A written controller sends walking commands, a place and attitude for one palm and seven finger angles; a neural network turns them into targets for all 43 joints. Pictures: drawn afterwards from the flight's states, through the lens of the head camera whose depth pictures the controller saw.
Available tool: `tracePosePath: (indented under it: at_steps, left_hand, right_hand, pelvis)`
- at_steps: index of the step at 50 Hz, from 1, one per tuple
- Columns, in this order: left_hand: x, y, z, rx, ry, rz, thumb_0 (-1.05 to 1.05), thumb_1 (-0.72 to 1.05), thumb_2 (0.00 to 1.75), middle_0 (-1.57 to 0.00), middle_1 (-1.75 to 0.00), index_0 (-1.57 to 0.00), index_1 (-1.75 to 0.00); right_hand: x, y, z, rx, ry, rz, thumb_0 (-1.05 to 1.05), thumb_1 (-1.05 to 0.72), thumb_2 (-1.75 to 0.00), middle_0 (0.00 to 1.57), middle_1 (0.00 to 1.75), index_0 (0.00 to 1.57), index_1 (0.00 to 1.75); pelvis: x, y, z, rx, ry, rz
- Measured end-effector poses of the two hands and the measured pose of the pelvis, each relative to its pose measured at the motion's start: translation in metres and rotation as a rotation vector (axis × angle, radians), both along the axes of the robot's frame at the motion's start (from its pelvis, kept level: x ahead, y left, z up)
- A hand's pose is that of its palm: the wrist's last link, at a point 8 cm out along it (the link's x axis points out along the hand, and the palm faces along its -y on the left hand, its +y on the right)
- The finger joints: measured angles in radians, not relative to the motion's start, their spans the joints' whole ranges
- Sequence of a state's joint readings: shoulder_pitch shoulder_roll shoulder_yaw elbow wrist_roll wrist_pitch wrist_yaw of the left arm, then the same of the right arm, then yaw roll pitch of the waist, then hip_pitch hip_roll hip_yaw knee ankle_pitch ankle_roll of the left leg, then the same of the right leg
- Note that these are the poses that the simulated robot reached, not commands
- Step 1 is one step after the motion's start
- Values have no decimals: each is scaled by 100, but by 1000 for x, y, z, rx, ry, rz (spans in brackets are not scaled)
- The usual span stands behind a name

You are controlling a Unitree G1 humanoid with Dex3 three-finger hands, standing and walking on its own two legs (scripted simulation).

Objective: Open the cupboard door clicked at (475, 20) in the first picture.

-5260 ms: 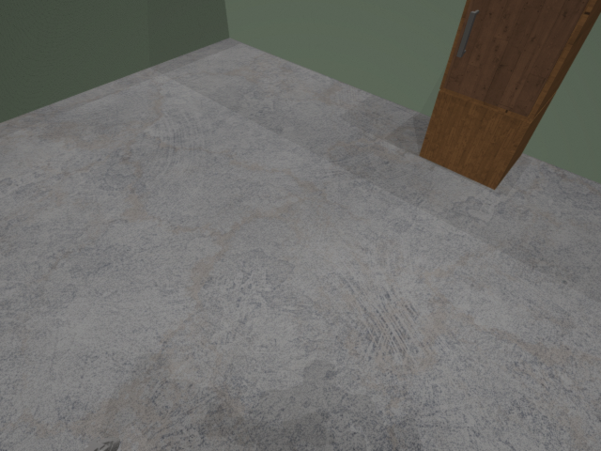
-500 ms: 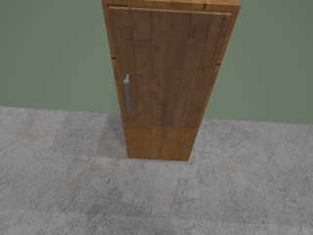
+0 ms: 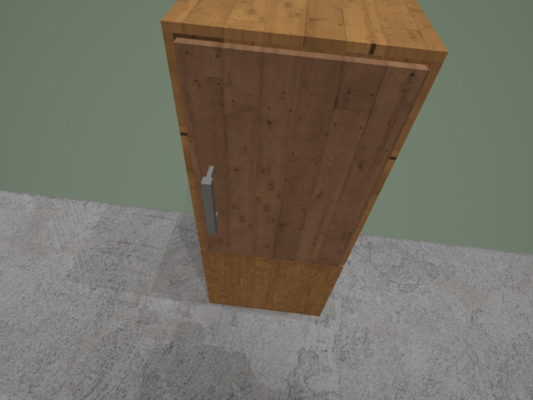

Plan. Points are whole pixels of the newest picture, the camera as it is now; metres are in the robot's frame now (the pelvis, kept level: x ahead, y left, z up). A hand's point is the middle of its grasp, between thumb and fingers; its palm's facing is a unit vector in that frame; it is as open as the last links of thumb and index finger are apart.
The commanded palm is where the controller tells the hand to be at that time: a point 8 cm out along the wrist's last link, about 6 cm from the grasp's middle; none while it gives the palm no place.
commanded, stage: come to a stop and stand still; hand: left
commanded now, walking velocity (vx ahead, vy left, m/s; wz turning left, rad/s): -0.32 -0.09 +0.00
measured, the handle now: (211, 201) +0.52 +0.17 -0.08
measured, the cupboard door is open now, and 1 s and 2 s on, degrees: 0 0 0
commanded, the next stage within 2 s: look again from close up in 1.08 s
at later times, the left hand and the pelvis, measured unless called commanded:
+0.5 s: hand out of the picture +0.02 +0.13 -0.14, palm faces +0.04 -0.96 -0.28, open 7.4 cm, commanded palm none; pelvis -0.02 -0.06 +0.01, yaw +0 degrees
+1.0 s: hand out of the picture -0.05 +0.17 -0.17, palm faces +0.04 -0.98 -0.20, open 7.4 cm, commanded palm none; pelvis -0.04 -0.01 +0.01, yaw -1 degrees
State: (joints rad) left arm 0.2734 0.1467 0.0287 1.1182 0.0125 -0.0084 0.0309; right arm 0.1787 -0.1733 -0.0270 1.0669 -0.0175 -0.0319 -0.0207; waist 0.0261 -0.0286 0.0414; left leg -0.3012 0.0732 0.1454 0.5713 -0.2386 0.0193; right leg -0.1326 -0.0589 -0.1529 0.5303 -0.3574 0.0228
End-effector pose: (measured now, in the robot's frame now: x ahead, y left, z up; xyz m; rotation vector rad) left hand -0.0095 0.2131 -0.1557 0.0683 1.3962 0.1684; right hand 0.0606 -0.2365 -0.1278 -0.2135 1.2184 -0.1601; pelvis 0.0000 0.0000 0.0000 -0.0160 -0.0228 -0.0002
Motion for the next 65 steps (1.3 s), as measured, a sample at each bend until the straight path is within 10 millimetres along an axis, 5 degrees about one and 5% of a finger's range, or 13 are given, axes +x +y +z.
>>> tracePosePath:
  at_steps: [4, 9, 17, 28, 34, 41, 65]
  left_hand:
    - [10, 1, 5, 9, 30, -16, 1, 91, 90, -20, -30, -20, -30]
    - [26, 6, 18, 71, 9, -43, 1, 91, 90, -20, -30, -20, -30]
    - [36, -10, 32, 183, -115, -69, 1, 91, 90, -20, -30, -19, -30]
    - [13, -41, 46, 133, -112, -44, 1, 90, 90, -20, -30, -20, -30]
    - [-16, -24, 37, 114, -63, -14, 1, 91, 90, -20, -30, -20, -30]
    - [-41, 7, 15, 77, 4, 10, 1, 90, 90, -20, -30, -20, -30]
    - [-28, 0, 18, 61, -4, -85, 1, 91, 90, -20, -30, -20, -30]
  right_hand:
    - [22, 10, 2, 18, -18, -3, 1, -93, -90, 20, 29, 20, 29]
    - [24, 3, -3, 54, -24, -38, 0, -93, -90, 20, 30, 20, 30]
    - [-3, -48, -31, 100, 17, -59, 0, -92, -90, 20, 30, 20, 30]
    - [-54, -74, -15, 70, 138, -43, 0, -91, -90, 20, 29, 20, 29]
    - [-60, -60, -7, 44, 137, -17, 1, -91, -90, 20, 29, 20, 29]
    - [-68, -20, -3, 27, 90, -5, 0, -91, -90, 20, 29, 20, 29]
    - [-111, 15, -16, 99, 151, -59, 0, -91, -90, 20, 29, 20, 30]
  pelvis:
    - [5, -2, 4, 14, 10, -15]
    - [-5, -14, 7, 10, 16, -28]
    - [-18, -52, -7, 44, -3, -18]
    - [-26, -61, 12, 65, 14, 0]
    - [-38, -48, 12, 56, 22, 9]
    - [-47, -23, 5, 23, 10, 8]
    - [-40, -8, 5, 16, 12, -8]
